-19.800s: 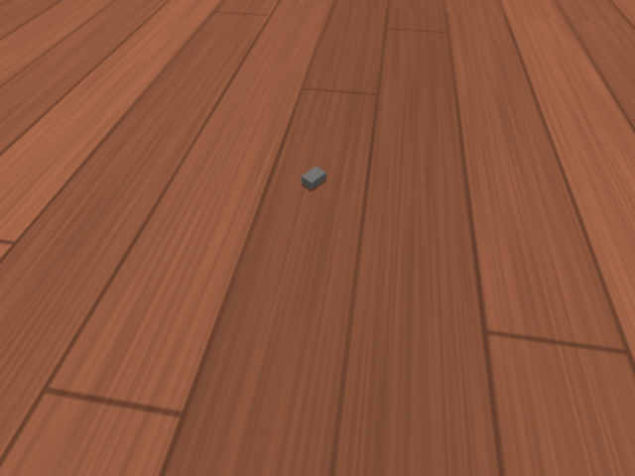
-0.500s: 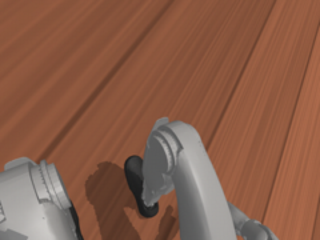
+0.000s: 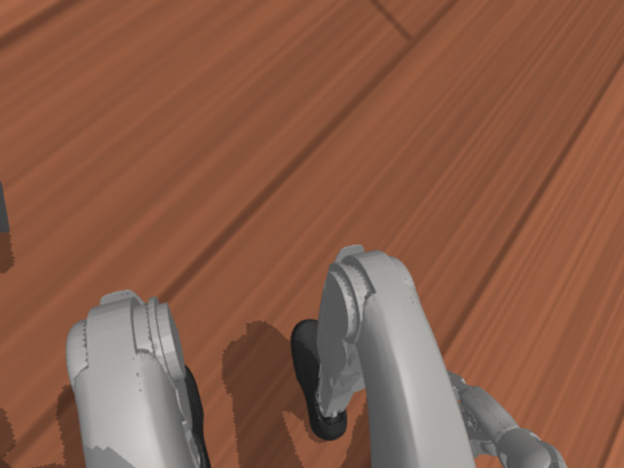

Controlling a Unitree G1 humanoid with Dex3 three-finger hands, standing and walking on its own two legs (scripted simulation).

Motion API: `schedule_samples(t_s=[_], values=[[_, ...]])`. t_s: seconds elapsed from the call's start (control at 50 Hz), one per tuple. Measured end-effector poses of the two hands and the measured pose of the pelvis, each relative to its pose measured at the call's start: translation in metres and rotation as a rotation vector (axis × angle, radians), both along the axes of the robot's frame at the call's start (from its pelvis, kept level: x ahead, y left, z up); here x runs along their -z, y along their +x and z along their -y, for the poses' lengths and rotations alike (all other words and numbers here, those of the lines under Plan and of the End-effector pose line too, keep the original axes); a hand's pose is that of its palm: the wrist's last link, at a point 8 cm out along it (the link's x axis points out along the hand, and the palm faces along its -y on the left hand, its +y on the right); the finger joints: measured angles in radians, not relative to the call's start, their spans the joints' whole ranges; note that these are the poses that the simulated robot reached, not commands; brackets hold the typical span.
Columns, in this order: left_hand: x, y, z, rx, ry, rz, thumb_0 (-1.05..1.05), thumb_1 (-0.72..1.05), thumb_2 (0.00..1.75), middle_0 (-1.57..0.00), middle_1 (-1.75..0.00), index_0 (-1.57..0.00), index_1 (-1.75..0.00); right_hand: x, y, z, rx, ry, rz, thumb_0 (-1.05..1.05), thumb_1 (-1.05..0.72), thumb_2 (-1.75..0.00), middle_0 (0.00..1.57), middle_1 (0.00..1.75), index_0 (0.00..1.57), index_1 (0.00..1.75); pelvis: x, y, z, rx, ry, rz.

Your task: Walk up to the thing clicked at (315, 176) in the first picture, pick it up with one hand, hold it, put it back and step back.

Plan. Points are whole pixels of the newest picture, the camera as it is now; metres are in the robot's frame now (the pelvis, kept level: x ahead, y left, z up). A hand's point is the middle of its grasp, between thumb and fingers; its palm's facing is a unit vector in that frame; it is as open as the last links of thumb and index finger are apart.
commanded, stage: settle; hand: left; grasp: from above
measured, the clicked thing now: out of the picture +0.44 +0.38 -0.20
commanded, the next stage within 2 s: lift in 0.16 s
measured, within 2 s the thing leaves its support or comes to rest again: neither
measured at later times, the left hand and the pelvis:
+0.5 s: hand out of the picture +0.42 +0.37 -0.11, palm faces -0.46 -0.10 -0.88, open 9.4 cm; pelvis +0.00 +0.00 +0.03, yaw +2 degrees
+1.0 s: hand out of the picture +0.35 +0.35 +0.06, palm faces -0.44 -0.13 -0.89, open 9.4 cm; pelvis +0.00 +0.00 +0.16, yaw +6 degrees
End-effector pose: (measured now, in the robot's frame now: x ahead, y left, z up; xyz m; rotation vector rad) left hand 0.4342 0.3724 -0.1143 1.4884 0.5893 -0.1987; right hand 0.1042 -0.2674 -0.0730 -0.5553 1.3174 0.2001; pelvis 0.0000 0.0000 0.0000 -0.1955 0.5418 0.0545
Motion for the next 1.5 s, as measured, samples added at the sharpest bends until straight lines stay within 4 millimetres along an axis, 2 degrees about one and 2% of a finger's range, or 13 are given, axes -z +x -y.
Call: schedule_samples(t_s=[0.14, 0.36, 0.54, 0.7, 0.86, 1.04, 1.28, 1.38, 1.5], values=[[-0.012, -0.001, 0.006, 0.032, -0.034, 0.02, 0.01, 0.1, 0.36, -0.73, -0.44, -0.8, -0.38, 0.002, -0.007, 0.003, 0.041, -0.019, -0.02, 0.0, -0.9, -0.9, 0.2, 0.3, 0.2, 0.3, -0.003, -0.003, 0.003, -0.006, 0.01, -0.001], [-0.039, 0.006, 0.0, 0.034, 0.0, 0.06, 0.0, 0.09, 0.36, -0.74, -0.43, -0.8, -0.38, -0.001, -0.027, 0.002, 0.131, -0.047, -0.06, 0.0, -0.9, -0.9, 0.2, 0.3, 0.2, 0.3, -0.011, -0.003, 0.0, -0.015, 0.012, -0.027], [-0.069, -0.01, 0.001, 0.007, -0.015, 0.0, 0.01, 0.1, 0.36, -0.74, -0.43, -0.8, -0.37, -0.019, -0.032, -0.001, 0.212, -0.034, -0.067, 0.0, -0.91, -0.9, 0.2, 0.3, 0.21, 0.3, -0.039, -0.002, -0.002, -0.028, 0.026, -0.066], [-0.116, -0.033, 0.003, 0.023, -0.038, 0.01, 0.01, 0.1, 0.36, -0.74, -0.42, -0.81, -0.36, -0.046, -0.012, 0.002, 0.225, -0.041, -0.007, 0.0, -0.9, -0.9, 0.2, 0.3, 0.21, 0.3, -0.07, -0.003, -0.002, -0.039, 0.046, -0.072], [-0.175, -0.056, 0.007, 0.029, -0.036, 0.043, 0.01, 0.1, 0.36, -0.74, -0.42, -0.81, -0.37, -0.084, 0.022, -0.001, 0.218, -0.026, 0.114, 0.01, -0.9, -0.9, 0.2, 0.3, 0.21, 0.3, -0.11, -0.005, -0.002, -0.049, 0.058, -0.057], [-0.252, -0.08, 0.023, 0.025, -0.052, 0.049, 0.0, 0.11, 0.36, -0.72, -0.44, -0.79, -0.39, -0.141, 0.046, -0.014, 0.229, 0.013, 0.216, 0.01, -0.9, -0.9, 0.2, 0.3, 0.21, 0.3, -0.17, -0.004, -0.002, -0.064, 0.081, -0.003], [-0.363, -0.109, 0.05, 0.023, -0.073, 0.059, 0.0, 0.13, 0.34, -0.7, -0.46, -0.76, -0.41, -0.232, 0.047, -0.027, 0.292, 0.055, 0.294, 0.01, -0.89, -0.9, 0.2, 0.3, 0.21, 0.3, -0.265, 0.006, -0.003, -0.076, 0.121, 0.118], [-0.396, -0.118, 0.06, 0.023, -0.068, 0.045, 0.0, 0.14, 0.34, -0.69, -0.47, -0.75, -0.41, -0.268, 0.044, -0.027, 0.312, 0.063, 0.321, 0.01, -0.89, -0.9, 0.2, 0.31, 0.21, 0.3, -0.301, 0.012, -0.002, -0.081, 0.136, 0.174], [-0.427, -0.119, 0.072, 0.021, -0.053, 0.043, 0.0, 0.14, 0.33, -0.68, -0.47, -0.75, -0.41, -0.304, 0.043, -0.022, 0.328, 0.062, 0.34, 0.01, -0.89, -0.9, 0.2, 0.31, 0.21, 0.3, -0.336, 0.02, -0.001, -0.083, 0.153, 0.228]])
